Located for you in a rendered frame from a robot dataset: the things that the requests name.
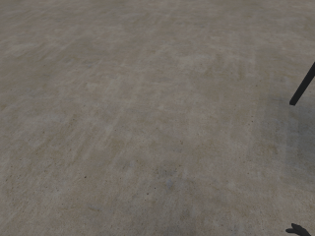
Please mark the right robot hand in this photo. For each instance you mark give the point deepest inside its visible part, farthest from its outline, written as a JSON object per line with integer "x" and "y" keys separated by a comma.
{"x": 297, "y": 229}

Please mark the table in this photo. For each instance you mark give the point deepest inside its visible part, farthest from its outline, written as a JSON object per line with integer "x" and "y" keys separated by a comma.
{"x": 303, "y": 86}

